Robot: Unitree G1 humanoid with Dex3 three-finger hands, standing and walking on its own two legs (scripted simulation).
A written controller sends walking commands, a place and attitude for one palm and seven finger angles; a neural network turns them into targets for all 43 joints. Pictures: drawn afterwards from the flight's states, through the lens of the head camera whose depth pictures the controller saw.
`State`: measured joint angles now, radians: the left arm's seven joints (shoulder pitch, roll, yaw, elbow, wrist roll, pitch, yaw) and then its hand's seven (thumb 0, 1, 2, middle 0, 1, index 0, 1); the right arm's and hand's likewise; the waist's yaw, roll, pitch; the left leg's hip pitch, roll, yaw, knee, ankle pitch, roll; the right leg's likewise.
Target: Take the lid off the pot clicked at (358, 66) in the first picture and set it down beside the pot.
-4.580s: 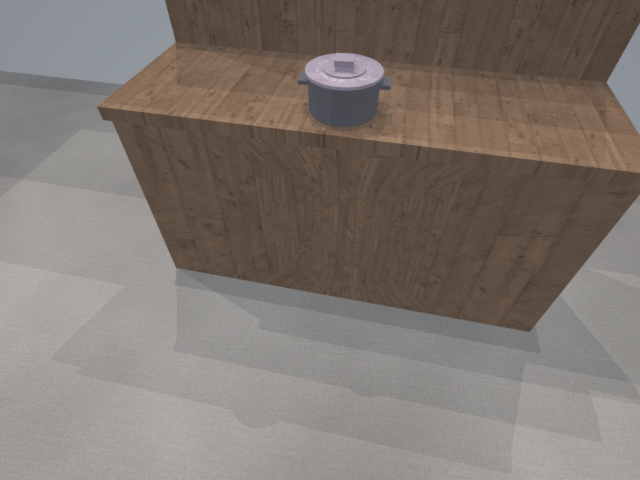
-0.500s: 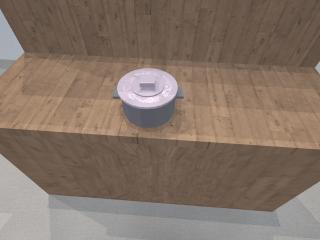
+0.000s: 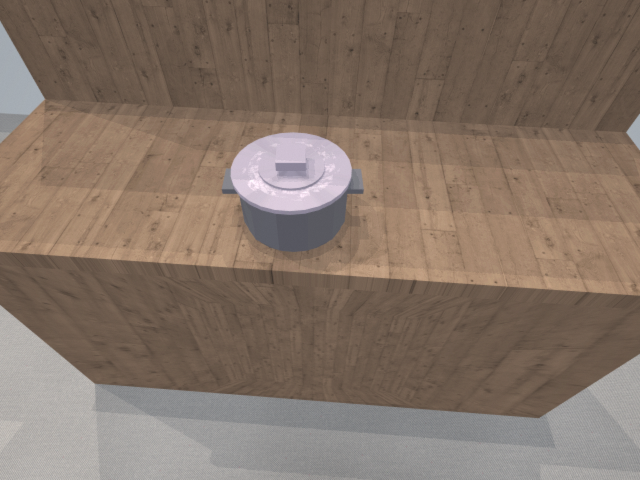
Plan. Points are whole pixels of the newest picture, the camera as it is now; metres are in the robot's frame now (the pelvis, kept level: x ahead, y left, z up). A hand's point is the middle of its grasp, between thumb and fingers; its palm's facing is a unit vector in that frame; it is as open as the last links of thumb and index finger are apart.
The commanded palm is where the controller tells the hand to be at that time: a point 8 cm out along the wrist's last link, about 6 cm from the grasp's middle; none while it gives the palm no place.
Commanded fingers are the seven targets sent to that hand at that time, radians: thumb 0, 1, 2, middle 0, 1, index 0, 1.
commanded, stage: look again from close up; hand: left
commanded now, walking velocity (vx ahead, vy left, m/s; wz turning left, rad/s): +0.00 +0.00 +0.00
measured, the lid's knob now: (291, 157) +0.55 +0.08 +0.09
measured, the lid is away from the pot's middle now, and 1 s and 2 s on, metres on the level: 0.00 0.00 0.00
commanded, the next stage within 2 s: shuffle to correct the standing spot in 0.48 s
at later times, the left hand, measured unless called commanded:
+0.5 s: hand out of the picture -0.02 +0.16 -0.18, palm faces +0.03 -0.99 -0.15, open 7.3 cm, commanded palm none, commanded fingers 0.00 0.90 0.90 -0.20 -0.30 -0.20 -0.30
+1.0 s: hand out of the picture +0.05 +0.14 -0.18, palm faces +0.08 -0.98 -0.18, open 7.3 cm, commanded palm none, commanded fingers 0.00 0.90 0.90 -0.20 -0.30 -0.20 -0.30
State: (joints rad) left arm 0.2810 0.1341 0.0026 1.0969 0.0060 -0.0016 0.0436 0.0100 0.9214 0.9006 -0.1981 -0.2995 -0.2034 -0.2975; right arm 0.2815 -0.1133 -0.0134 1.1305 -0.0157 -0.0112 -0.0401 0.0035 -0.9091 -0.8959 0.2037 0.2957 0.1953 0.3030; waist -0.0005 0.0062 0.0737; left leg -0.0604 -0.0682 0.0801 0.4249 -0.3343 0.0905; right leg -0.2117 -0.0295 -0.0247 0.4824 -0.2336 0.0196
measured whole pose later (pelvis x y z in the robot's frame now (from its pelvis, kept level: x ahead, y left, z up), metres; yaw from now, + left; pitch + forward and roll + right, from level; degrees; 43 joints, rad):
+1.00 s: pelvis +0.05 -0.02 -0.01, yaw +0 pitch +0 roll -1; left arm 0.33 0.12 0.04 1.08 0.01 -0.05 0.03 0.01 0.92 0.90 -0.20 -0.30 -0.20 -0.30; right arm 0.41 -0.09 -0.03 1.17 -0.02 -0.01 -0.03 0.00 -0.91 -0.90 0.20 0.30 0.20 0.30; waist 0.00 0.01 0.04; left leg -0.22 -0.02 0.06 0.84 -0.51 0.04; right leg -0.24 0.00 -0.09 0.60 -0.36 -0.03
